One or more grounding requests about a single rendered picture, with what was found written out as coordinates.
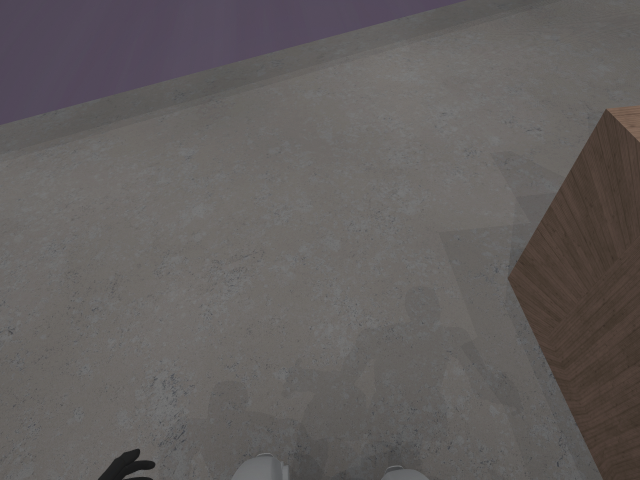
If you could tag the robot left thigh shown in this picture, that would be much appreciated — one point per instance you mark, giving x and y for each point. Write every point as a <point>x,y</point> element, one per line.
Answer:
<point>262,468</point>

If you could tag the robot right shin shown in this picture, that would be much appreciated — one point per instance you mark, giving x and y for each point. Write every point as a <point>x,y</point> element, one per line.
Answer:
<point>392,468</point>

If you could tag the pedestal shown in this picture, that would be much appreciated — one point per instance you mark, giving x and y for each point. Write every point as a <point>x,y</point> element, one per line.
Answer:
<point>578,284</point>

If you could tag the robot left hand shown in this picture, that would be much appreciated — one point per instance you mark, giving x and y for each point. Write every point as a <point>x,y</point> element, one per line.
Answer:
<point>125,465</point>

